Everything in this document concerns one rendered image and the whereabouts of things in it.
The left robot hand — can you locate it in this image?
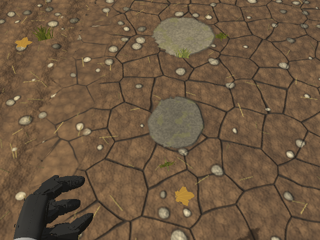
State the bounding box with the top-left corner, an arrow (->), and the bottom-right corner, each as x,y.
13,175 -> 94,240

